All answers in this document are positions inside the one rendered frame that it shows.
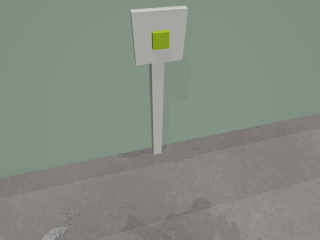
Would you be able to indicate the button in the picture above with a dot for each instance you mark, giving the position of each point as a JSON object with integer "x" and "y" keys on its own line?
{"x": 160, "y": 39}

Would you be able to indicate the left robot hand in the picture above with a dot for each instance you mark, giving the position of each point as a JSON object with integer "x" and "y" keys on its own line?
{"x": 55, "y": 233}

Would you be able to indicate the panel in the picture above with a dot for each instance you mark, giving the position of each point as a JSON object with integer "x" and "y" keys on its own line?
{"x": 143, "y": 22}

